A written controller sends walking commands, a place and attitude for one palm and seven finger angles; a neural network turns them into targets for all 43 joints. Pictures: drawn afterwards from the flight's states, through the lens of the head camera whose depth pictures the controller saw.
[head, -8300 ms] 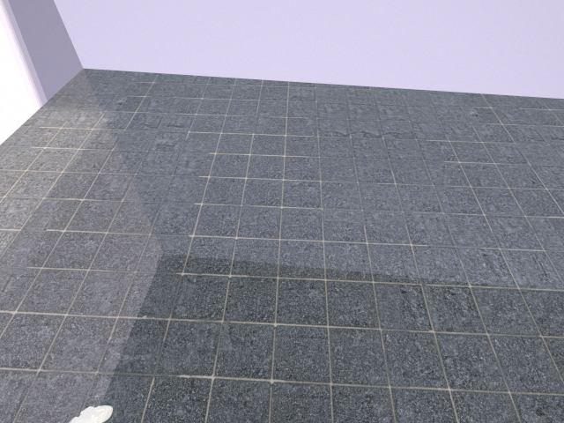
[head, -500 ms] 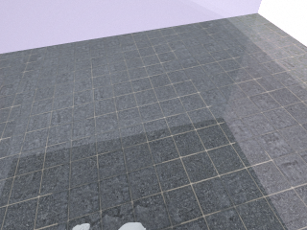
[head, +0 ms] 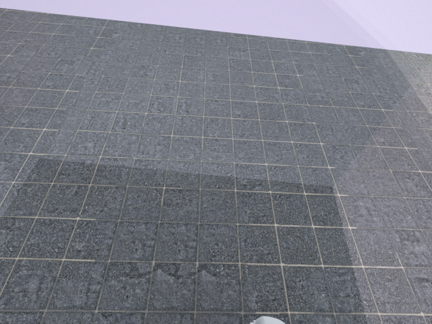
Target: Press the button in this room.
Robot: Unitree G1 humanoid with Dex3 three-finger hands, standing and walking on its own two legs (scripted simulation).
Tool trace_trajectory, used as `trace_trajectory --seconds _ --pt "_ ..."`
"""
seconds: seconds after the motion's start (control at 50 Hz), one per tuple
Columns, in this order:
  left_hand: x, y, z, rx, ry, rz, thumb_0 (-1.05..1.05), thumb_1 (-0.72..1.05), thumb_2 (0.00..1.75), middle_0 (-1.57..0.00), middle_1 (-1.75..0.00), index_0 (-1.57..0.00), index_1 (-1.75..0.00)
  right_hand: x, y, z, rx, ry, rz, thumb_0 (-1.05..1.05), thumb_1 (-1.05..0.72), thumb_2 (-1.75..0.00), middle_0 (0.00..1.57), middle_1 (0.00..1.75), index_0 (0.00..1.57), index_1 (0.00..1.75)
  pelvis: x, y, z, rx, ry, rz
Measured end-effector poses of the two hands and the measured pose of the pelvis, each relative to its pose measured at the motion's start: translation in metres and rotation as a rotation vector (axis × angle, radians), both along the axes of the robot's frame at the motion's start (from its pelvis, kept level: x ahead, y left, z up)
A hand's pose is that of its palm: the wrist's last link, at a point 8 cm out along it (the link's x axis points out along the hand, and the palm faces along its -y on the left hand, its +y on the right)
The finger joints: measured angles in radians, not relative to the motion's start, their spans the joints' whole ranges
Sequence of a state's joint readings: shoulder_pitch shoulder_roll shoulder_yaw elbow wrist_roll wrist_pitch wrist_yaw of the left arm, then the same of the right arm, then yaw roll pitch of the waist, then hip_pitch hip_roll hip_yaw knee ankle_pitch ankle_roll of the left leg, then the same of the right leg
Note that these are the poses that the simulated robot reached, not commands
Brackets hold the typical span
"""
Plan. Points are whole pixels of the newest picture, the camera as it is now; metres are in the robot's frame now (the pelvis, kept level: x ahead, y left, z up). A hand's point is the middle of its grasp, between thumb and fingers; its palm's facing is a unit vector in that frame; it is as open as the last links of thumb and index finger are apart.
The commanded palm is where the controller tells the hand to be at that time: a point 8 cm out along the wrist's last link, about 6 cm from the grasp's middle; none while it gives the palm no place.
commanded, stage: turn or walk to find it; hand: left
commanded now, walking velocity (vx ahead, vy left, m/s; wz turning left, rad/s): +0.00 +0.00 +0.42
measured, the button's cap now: out of the picture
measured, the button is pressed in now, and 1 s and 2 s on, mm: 0 0 0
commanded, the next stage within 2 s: none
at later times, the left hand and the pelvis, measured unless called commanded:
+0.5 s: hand out of the picture +0.03 +0.15 -0.14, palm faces +0.22 -0.94 -0.28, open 7.4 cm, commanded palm none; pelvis -0.02 -0.05 +0.00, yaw +13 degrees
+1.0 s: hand out of the picture -0.12 +0.21 -0.17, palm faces +0.46 -0.85 -0.25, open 7.4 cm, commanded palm none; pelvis -0.06 +0.00 +0.00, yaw +25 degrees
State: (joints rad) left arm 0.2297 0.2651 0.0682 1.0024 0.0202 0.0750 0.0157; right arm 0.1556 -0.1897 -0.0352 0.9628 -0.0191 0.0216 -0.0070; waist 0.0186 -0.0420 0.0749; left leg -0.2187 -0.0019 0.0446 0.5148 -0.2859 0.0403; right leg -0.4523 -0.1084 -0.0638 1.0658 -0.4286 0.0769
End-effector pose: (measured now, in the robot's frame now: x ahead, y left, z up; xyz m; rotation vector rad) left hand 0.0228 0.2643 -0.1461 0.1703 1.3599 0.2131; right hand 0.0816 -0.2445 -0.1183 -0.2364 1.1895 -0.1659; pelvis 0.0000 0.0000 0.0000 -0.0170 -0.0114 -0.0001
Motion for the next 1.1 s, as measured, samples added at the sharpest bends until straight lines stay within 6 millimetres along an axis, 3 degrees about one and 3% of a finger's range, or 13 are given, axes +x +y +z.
trace_trajectory --seconds 0.16,0.34,0.46,0.58,0.7,0.86,0.98,1.1 --pt "0.020 0.000 0.016 0.020 -0.112 0.019 0.01 0.91 0.90 -0.20 -0.29 -0.19 -0.30 -0.002 0.010 -0.003 0.038 0.007 0.037 0.01 -0.91 -0.90 0.20 0.30 0.20 0.30 -0.006 -0.001 0.005 0.004 0.001 0.061" --pt "0.038 -0.039 0.028 0.060 -0.237 0.022 0.00 0.91 0.90 -0.20 -0.29 -0.20 -0.30 -0.028 -0.025 -0.034 0.083 0.091 0.045 0.01 -0.91 -0.90 0.20 0.30 0.20 0.30 -0.014 -0.033 -0.007 0.037 0.015 0.140" --pt "0.005 -0.062 0.038 0.067 -0.223 0.088 0.00 0.91 0.90 -0.20 -0.29 -0.20 -0.30 -0.030 -0.046 -0.036 0.081 0.148 0.090 0.01 -0.91 -0.90 0.20 0.30 0.20 0.30 -0.020 -0.047 -0.001 0.044 -0.003 0.214" --pt "-0.037 -0.072 0.033 0.052 -0.161 0.174 0.00 0.90 0.90 -0.21 -0.29 -0.20 -0.30 -0.024 -0.052 -0.031 0.058 0.183 0.154 0.01 -0.91 -0.90 0.19 0.30 0.20 0.30 -0.023 -0.051 0.003 0.049 -0.004 0.277" --pt "-0.090 -0.065 0.019 0.029 -0.088 0.270 0.00 0.91 0.90 -0.21 -0.29 -0.20 -0.30 0.002 -0.031 -0.026 0.026 0.170 0.252 0.01 -0.91 -0.90 0.19 0.30 0.20 0.30 -0.031 -0.041 0.000 0.042 0.004 0.333" --pt "-0.164 -0.033 -0.010 0.001 0.025 0.396 0.01 0.91 0.90 -0.21 -0.29 -0.20 -0.30 0.049 0.033 -0.012 0.000 -0.001 0.399 0.01 -0.91 -0.90 0.19 0.30 0.20 0.30 -0.050 -0.012 -0.012 0.024 0.000 0.388" --pt "-0.168 -0.016 0.004 0.011 -0.013 0.430 0.01 0.91 0.90 -0.20 -0.29 -0.19 -0.30 0.051 0.060 0.002 0.014 -0.038 0.450 0.01 -0.91 -0.90 0.20 0.30 0.20 0.30 -0.057 -0.004 0.001 0.006 -0.006 0.427" --pt "-0.150 -0.012 0.016 0.044 -0.101 0.437 0.01 0.91 0.90 -0.20 -0.29 -0.19 -0.30 0.041 0.062 -0.002 0.043 -0.015 0.466 0.01 -0.91 -0.90 0.20 0.30 0.20 0.30 -0.061 -0.008 0.004 0.010 -0.003 0.471"
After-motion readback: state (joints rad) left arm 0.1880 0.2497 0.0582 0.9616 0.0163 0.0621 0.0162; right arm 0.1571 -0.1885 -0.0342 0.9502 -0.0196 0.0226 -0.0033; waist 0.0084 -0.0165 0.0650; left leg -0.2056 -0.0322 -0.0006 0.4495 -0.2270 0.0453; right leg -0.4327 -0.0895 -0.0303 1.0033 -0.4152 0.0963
